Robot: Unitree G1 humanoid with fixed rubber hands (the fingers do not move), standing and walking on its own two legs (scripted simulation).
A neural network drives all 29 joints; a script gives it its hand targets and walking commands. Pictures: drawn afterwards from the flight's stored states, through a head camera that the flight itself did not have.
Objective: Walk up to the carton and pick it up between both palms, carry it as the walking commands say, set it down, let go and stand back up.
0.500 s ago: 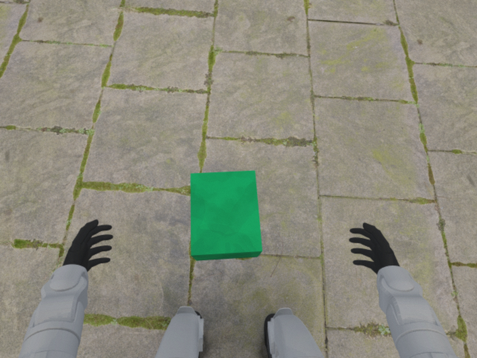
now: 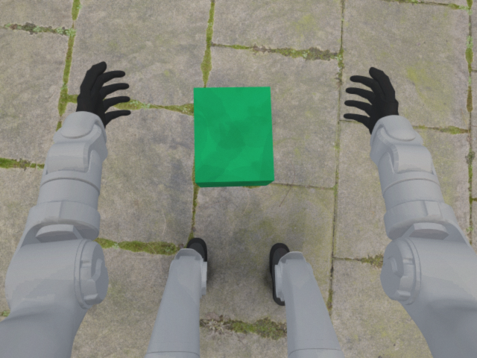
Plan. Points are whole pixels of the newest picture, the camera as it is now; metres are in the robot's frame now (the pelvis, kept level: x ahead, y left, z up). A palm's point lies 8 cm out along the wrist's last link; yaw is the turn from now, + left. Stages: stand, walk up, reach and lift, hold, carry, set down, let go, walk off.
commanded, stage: reach and lift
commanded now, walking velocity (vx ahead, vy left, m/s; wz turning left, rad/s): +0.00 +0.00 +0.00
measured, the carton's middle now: (232, 140) +0.55 +0.01 -0.59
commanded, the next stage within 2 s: none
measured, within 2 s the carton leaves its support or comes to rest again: neither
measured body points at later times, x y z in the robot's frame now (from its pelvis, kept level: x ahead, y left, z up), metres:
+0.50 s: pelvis +0.04 -0.01 -0.01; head +0.36 -0.01 +0.31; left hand +0.54 +0.23 -0.14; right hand +0.55 -0.20 -0.15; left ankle +0.09 +0.13 -0.63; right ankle +0.07 -0.16 -0.63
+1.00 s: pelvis -0.04 +0.00 -0.15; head +0.36 +0.01 +0.03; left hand +0.53 +0.23 -0.33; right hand +0.53 -0.19 -0.34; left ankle +0.08 +0.13 -0.64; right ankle +0.07 -0.16 -0.64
